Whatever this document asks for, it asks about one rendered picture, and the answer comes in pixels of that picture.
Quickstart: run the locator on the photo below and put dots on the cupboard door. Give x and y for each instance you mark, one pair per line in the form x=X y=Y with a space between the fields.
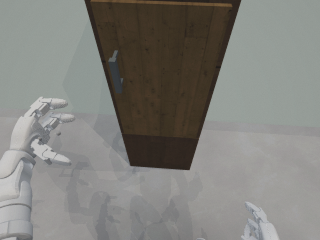
x=167 y=55

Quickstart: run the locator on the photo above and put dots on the handle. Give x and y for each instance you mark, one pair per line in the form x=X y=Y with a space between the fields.
x=114 y=69

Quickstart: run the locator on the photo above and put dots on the robot left forearm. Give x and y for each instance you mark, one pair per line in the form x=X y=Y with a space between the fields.
x=16 y=195

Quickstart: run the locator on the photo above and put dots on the robot right hand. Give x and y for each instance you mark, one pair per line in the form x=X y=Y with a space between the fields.
x=263 y=229

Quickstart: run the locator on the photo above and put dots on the robot left hand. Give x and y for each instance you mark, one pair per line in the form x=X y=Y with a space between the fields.
x=28 y=129

